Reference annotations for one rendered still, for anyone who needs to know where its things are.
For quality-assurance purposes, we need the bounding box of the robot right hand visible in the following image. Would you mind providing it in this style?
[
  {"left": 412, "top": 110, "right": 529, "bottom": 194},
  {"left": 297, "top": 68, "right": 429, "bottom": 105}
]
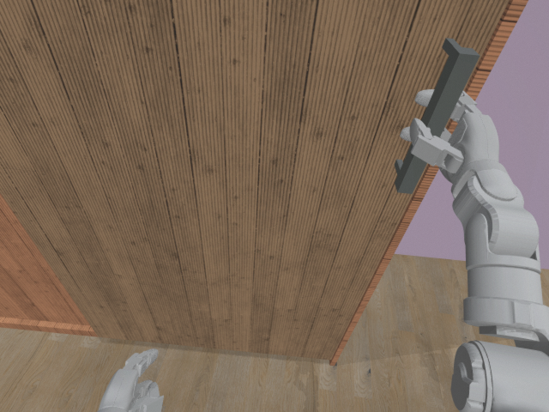
[{"left": 400, "top": 89, "right": 499, "bottom": 184}]

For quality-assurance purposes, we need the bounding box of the robot right upper arm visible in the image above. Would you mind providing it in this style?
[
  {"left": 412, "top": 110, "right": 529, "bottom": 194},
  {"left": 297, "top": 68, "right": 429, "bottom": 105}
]
[{"left": 451, "top": 340, "right": 549, "bottom": 412}]

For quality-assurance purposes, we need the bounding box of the robot left hand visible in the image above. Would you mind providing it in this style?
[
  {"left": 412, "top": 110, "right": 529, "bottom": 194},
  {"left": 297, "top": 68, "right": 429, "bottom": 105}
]
[{"left": 98, "top": 348, "right": 164, "bottom": 412}]

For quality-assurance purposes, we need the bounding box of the robot right forearm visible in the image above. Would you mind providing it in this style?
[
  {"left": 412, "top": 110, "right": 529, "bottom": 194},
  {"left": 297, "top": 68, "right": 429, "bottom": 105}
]
[{"left": 451, "top": 160, "right": 549, "bottom": 356}]

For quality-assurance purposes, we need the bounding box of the wardrobe door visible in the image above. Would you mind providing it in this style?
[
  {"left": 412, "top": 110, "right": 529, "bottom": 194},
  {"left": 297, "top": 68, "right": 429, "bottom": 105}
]
[
  {"left": 0, "top": 0, "right": 509, "bottom": 360},
  {"left": 0, "top": 194, "right": 90, "bottom": 325}
]

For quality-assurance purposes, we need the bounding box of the handle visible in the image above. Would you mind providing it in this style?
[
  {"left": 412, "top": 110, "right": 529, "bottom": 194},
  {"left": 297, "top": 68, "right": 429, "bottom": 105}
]
[{"left": 395, "top": 38, "right": 480, "bottom": 194}]

